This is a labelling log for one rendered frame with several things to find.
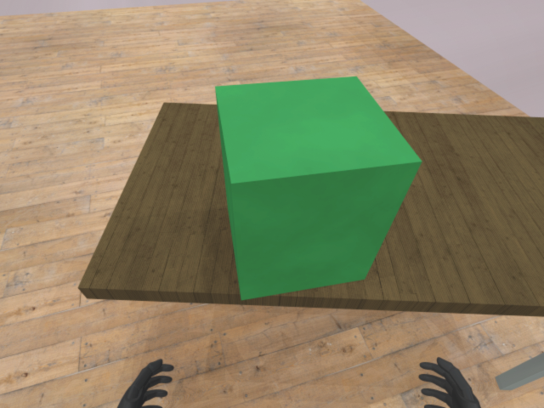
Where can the carton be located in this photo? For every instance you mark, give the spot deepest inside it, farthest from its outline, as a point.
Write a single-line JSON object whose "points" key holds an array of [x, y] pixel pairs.
{"points": [[315, 173]]}

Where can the robot left hand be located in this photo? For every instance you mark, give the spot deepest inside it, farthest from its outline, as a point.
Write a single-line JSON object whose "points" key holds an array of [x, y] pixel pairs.
{"points": [[137, 393]]}

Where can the table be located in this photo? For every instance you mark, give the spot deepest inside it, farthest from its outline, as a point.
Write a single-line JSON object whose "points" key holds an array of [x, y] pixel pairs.
{"points": [[468, 237]]}

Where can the robot right hand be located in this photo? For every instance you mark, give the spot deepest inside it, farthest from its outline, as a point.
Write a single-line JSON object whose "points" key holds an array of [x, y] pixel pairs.
{"points": [[459, 393]]}

